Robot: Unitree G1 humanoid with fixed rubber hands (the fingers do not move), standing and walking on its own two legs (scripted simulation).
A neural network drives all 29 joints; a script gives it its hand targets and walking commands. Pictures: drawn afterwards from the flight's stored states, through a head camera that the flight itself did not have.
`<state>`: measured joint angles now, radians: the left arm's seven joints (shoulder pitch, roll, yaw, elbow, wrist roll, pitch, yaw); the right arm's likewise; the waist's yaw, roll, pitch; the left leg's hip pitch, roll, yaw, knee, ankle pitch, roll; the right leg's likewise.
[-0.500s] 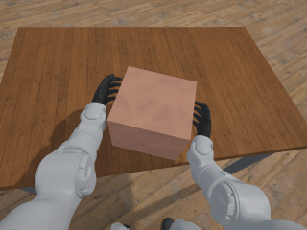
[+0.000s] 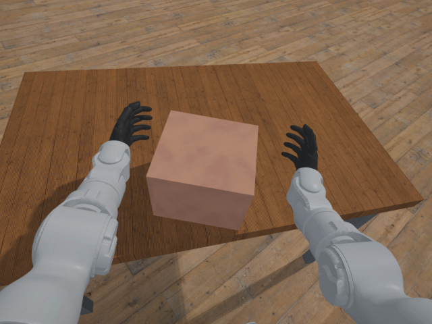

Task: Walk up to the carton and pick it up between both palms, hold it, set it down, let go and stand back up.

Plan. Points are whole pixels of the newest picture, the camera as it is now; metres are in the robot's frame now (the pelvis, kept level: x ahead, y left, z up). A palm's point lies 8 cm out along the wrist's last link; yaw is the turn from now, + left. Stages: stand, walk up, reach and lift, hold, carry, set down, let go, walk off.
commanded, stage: set down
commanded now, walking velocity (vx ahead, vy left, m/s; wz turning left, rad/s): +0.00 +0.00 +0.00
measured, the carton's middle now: (205, 171) +0.43 -0.02 -0.02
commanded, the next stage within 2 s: none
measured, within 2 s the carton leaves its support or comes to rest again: neither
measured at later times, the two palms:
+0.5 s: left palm (111, 107) +0.47 +0.14 +0.15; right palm (319, 141) +0.38 -0.22 +0.13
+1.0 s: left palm (95, 137) +0.42 +0.17 +0.13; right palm (322, 163) +0.34 -0.21 +0.12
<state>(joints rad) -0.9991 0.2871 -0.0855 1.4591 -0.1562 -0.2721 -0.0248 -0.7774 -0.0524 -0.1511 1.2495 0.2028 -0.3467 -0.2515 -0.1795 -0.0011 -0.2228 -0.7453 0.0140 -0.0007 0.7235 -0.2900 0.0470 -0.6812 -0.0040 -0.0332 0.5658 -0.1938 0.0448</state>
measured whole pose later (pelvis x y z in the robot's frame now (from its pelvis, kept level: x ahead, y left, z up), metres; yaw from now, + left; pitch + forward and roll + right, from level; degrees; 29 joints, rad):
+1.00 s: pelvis +0.01 -0.01 +0.03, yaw -1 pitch -1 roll -2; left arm -0.69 0.37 -0.02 0.92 -0.21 0.08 -0.12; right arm -0.47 -0.04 -0.02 0.63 0.24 0.06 -0.32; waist -0.11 -0.06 -0.03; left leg -0.22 0.01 0.04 0.46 -0.22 0.03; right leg -0.19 0.00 0.00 0.35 -0.14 0.03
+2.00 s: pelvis +0.03 -0.02 +0.03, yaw -1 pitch -5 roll -2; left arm 0.09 0.43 0.00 0.21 -0.27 -0.03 -0.20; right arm 0.29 0.06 0.08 0.11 0.12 -0.15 -0.35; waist 0.03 -0.02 0.09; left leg -0.11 0.03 0.04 0.46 -0.28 0.01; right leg -0.08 0.01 -0.01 0.35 -0.19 0.01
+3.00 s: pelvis +0.05 -0.04 +0.03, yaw +0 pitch -5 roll -1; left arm 0.28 0.34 -0.03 0.32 -0.16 -0.09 -0.15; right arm 0.37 -0.04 0.05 0.36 0.08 -0.29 -0.19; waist 0.03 0.00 0.09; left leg -0.05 0.04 0.02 0.38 -0.26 -0.02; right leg -0.04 0.02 -0.03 0.32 -0.20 -0.01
